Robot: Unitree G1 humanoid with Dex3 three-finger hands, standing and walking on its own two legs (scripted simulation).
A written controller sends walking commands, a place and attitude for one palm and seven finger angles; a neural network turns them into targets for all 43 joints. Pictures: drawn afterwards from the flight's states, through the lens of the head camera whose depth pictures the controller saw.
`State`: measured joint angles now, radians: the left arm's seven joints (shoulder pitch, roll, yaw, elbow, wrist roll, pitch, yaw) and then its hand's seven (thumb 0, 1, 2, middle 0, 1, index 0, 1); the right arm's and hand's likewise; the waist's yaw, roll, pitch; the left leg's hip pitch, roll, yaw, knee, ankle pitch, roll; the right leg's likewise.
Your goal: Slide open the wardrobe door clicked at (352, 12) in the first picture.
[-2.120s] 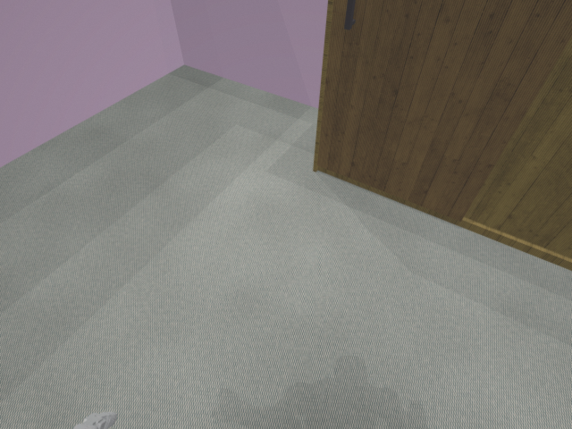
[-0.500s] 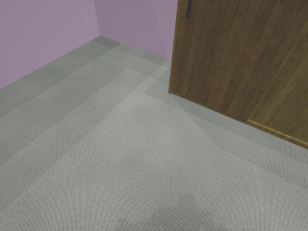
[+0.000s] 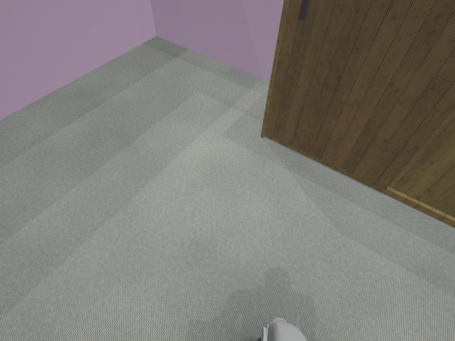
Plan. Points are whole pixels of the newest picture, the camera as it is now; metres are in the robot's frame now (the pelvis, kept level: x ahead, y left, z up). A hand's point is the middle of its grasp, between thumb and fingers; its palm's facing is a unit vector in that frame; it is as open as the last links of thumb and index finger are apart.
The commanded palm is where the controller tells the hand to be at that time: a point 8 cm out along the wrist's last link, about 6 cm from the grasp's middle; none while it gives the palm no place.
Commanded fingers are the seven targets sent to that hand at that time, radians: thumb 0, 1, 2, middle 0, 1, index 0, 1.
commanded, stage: walk to a spot facing it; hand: left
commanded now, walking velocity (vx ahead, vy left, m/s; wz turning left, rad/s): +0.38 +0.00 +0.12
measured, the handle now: out of the picture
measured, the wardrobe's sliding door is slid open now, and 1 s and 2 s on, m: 0.00 0.00 0.00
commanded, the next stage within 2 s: turn to face it in 1.08 s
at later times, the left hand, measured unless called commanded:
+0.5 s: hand (149, 337) +0.16 +0.16 -0.20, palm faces +0.20 -0.97 -0.17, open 7.3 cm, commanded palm none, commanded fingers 0.00 0.90 0.90 -0.20 -0.30 -0.20 -0.30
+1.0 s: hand (173, 197) +0.49 +0.16 -0.17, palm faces +0.15 -0.96 -0.25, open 7.3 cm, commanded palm none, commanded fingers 0.00 0.90 0.90 -0.20 -0.30 -0.20 -0.30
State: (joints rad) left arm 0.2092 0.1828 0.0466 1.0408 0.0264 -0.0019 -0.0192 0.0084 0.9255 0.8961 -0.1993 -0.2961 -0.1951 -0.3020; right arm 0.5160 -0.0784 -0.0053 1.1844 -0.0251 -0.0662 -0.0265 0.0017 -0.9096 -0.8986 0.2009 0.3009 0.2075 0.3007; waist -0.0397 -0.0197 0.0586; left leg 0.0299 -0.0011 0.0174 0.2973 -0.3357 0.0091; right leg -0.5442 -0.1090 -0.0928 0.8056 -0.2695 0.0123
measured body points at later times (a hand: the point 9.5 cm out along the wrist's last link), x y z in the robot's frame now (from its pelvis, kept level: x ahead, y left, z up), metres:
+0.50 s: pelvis +0.21 -0.01 -0.01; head +0.21 +0.01 +0.44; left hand +0.15 +0.22 -0.18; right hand +0.35 -0.24 -0.13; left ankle +0.28 +0.10 -0.74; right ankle +0.16 -0.14 -0.74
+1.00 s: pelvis +0.43 -0.05 -0.02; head +0.45 -0.07 +0.43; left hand +0.48 +0.21 -0.15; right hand +0.38 -0.27 -0.19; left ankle +0.30 +0.09 -0.69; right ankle +0.52 -0.13 -0.74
